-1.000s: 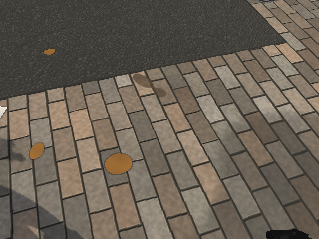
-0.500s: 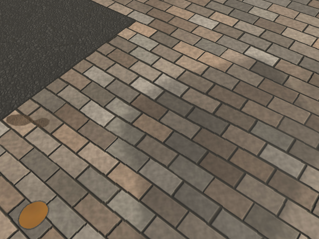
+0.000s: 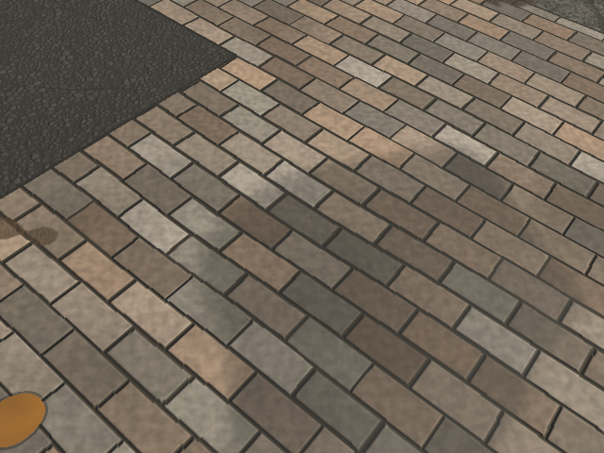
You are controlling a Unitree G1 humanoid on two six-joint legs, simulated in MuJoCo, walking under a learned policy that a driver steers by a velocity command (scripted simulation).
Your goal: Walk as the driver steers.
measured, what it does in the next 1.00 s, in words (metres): walks ahead: right foot, then left foot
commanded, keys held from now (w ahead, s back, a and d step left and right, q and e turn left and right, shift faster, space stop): w+q+shift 0.40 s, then w+shift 0.10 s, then w+e+shift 0.50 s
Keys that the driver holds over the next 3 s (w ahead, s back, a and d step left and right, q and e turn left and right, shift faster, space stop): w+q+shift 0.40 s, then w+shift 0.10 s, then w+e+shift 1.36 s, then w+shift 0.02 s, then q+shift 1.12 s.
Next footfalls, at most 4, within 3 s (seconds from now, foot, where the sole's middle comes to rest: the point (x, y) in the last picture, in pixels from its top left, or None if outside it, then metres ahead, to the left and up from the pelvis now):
0.12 right None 0.04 -0.11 -0.78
0.58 left None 0.33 0.27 -0.78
1.04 right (147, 334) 0.77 0.34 -0.78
1.44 left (92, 210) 1.17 0.55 -0.78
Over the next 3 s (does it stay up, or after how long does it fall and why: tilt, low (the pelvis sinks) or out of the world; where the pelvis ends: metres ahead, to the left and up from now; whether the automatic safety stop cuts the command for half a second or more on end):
stays up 1.66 0.06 0.00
